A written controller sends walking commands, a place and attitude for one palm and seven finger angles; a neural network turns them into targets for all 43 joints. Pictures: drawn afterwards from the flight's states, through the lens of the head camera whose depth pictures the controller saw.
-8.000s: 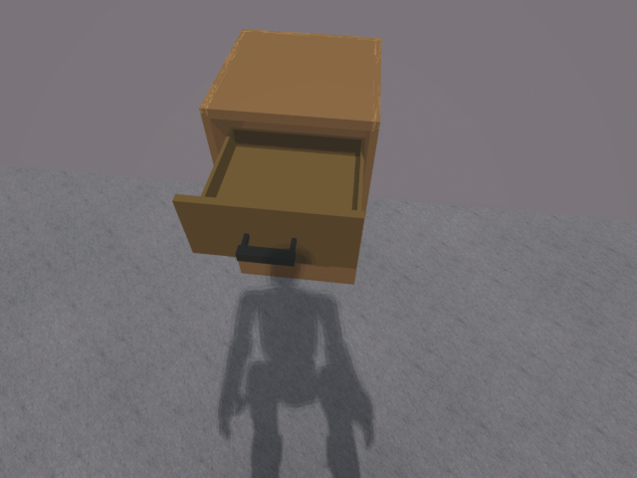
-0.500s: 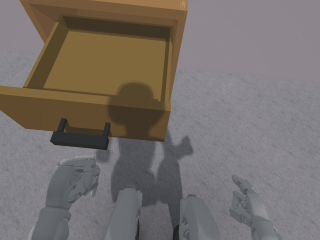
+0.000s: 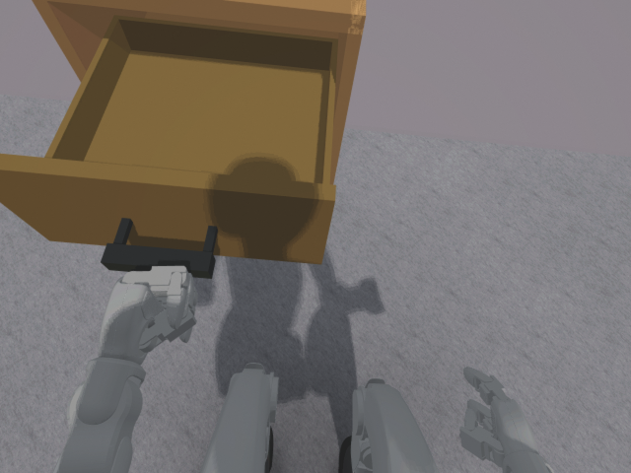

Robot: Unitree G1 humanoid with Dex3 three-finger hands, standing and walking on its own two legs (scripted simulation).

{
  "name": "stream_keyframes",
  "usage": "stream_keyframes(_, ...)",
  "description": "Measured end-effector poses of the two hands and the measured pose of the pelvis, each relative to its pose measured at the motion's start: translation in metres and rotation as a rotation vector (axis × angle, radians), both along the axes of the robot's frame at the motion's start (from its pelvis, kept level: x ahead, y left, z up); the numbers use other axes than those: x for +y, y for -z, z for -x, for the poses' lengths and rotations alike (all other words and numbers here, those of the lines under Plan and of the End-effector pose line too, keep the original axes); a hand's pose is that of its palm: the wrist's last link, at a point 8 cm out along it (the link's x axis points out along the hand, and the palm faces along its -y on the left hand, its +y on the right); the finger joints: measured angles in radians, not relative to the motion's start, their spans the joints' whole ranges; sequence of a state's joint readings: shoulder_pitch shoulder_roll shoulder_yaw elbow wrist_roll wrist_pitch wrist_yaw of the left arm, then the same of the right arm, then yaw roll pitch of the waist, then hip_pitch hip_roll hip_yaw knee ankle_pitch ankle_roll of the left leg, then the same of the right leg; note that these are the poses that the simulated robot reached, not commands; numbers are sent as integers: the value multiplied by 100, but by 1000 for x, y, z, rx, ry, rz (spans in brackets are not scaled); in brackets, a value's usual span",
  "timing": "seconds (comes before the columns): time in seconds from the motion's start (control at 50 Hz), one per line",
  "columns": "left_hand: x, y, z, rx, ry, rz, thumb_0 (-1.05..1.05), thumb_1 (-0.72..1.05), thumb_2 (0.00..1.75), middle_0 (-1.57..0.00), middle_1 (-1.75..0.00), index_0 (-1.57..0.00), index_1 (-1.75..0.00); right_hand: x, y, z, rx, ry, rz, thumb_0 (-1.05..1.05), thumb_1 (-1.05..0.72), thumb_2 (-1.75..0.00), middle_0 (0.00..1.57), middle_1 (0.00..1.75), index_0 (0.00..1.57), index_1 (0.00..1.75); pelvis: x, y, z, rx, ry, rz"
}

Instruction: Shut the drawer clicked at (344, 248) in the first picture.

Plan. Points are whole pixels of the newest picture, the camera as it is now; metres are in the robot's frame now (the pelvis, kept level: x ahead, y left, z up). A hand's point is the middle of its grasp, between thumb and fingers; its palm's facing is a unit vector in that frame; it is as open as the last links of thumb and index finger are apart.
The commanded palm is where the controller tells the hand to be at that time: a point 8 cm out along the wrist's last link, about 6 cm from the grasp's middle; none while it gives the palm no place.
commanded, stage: push the drawer shut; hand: left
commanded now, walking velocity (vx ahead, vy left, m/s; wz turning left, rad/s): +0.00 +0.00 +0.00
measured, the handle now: (164, 245) +0.37 +0.21 +0.02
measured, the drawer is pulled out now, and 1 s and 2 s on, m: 0.27 0.13 0.01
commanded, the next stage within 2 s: none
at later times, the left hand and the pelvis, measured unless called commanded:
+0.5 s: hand (203, 258) +0.36 +0.16 +0.01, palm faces -0.06 -1.00 -0.05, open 3.1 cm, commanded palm +0.36 +0.21 +0.02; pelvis -0.01 +0.00 +0.00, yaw +0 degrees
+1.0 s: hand (217, 210) +0.43 +0.16 +0.01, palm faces -0.03 -1.00 -0.06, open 3.2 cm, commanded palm +0.42 +0.20 +0.02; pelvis -0.01 +0.00 +0.00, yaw -1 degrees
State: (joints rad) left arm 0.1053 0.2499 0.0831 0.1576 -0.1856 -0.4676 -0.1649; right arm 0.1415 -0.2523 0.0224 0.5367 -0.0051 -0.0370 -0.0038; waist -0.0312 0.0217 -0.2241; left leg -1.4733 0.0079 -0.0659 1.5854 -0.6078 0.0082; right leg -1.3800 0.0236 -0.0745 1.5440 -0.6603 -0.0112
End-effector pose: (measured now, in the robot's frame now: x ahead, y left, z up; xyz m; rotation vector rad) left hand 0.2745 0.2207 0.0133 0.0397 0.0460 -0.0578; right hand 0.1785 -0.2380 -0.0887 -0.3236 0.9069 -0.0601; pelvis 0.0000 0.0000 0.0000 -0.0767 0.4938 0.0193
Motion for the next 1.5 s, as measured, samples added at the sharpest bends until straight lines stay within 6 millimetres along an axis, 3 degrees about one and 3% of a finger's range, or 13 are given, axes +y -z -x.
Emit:
stream_keyframes(0.34,-2,-1,-47,-11,-1,0,1,84,92,-140,-160,-140,-160,1,-2,21,53,24,11,1,-91,-90,21,30,20,30,4,-4,7,-5,2,1)
stream_keyframes(1.0,-8,-2,-134,-24,-24,-21,2,86,93,-140,-160,-140,-160,-20,13,78,235,117,27,1,-91,-90,21,30,20,30,-1,-3,6,26,15,-10)
stream_keyframes(1.5,0,1,-194,-38,-19,-5,0,79,89,-140,-160,-140,-160,-23,22,125,375,173,57,0,-91,-90,21,30,20,30,2,8,10,61,29,3)
